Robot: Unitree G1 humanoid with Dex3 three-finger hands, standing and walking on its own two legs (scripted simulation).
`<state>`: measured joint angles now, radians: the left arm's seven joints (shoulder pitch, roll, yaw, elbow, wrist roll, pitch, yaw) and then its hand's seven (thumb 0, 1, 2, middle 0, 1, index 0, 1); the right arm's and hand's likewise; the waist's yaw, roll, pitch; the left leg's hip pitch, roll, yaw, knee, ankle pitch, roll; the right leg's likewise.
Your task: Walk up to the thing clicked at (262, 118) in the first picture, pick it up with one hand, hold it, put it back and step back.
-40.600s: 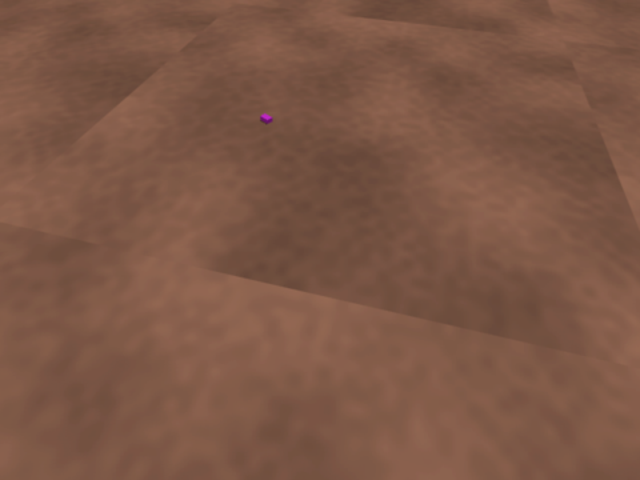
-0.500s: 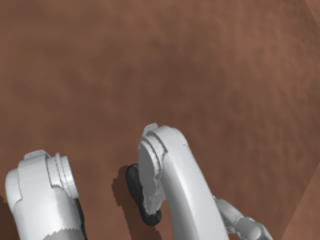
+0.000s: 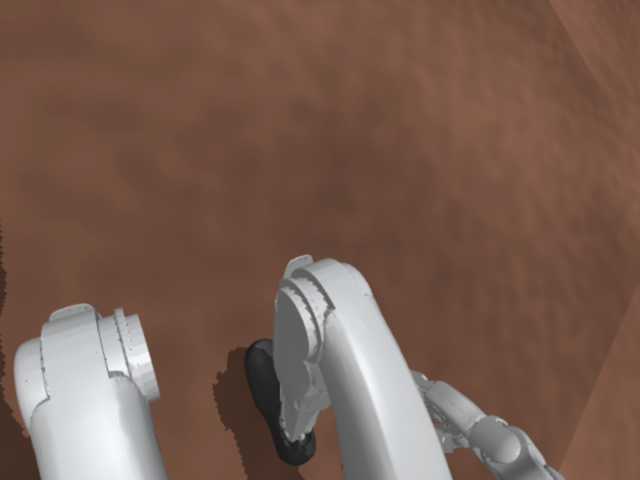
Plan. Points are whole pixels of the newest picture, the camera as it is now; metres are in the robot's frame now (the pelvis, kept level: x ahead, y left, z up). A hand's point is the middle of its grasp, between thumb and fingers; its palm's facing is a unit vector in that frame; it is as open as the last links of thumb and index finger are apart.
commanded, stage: close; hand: left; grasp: from above
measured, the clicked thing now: out of the picture +0.50 +0.42 -0.28
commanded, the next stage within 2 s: settle in 1.74 s
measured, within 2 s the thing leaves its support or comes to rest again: neither
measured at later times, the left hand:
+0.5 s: hand out of the picture +0.36 +0.31 -0.24, palm faces -0.47 -0.11 -0.87, open 7.9 cm
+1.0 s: hand out of the picture +0.40 +0.30 -0.24, palm faces -0.43 -0.17 -0.89, open 6.5 cm
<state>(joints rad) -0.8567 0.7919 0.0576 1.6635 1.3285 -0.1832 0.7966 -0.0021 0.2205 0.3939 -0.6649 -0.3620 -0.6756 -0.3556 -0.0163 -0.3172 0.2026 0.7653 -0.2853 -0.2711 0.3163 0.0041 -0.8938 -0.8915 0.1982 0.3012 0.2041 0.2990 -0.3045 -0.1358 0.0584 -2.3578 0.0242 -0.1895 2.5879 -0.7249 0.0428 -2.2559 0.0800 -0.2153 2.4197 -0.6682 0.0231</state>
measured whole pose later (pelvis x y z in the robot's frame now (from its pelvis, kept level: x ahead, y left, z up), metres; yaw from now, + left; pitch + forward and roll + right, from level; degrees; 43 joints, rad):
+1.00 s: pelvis +0.00 +0.00 +0.00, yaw +0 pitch +27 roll -13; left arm -0.87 0.82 0.14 1.65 1.32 -0.28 0.69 0.00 0.59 0.09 -1.06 -0.16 -0.98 -0.08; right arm 0.02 -0.32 0.20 0.71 -0.27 -0.24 0.30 0.00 -0.90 -0.89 0.20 0.30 0.20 0.30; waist -0.31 -0.11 0.10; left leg -2.35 0.02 -0.20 2.58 -0.73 0.03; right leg -2.25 0.08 -0.22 2.42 -0.67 0.01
